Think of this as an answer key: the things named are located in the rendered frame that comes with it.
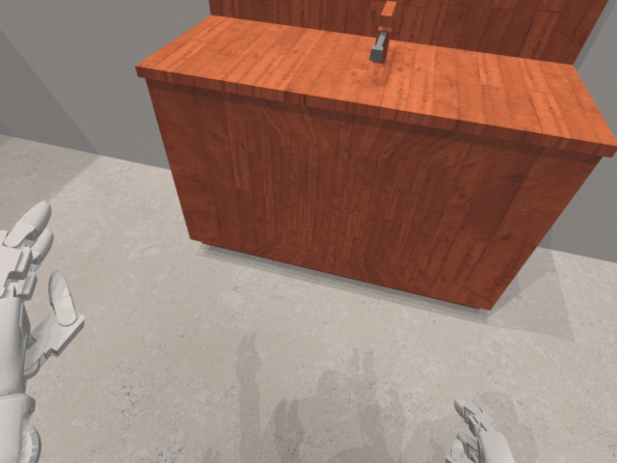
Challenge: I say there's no tap lever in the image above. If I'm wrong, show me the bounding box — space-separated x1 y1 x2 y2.
369 32 387 62

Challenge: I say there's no robot left hand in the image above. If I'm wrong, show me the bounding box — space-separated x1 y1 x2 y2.
0 201 85 395

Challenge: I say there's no left robot forearm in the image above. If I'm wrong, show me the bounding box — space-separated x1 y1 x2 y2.
0 394 41 463

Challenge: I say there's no robot right hand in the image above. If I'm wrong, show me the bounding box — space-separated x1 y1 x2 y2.
445 398 516 463

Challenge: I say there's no counter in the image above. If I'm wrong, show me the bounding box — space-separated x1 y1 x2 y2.
135 0 617 311

